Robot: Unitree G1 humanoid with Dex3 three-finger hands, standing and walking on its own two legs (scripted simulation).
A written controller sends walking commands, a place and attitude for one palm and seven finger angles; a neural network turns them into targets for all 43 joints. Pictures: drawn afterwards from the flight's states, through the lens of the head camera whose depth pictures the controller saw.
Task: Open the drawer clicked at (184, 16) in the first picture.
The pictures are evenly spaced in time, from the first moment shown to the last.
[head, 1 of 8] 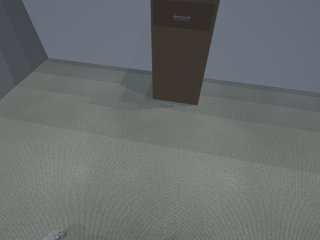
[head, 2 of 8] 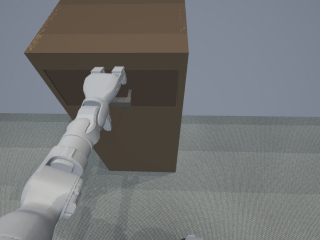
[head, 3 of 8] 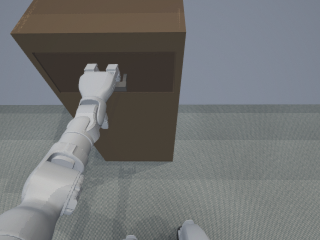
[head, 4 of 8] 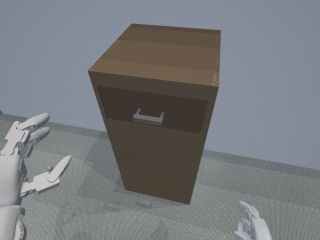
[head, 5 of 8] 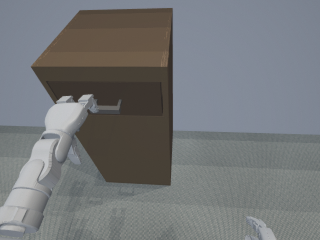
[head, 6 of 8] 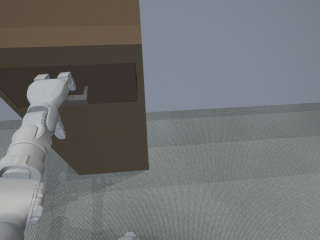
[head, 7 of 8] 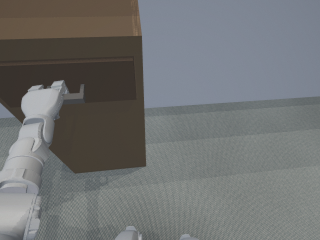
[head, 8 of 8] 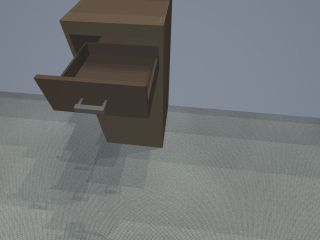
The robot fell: no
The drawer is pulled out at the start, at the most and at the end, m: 0.00 0.30 0.30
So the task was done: yes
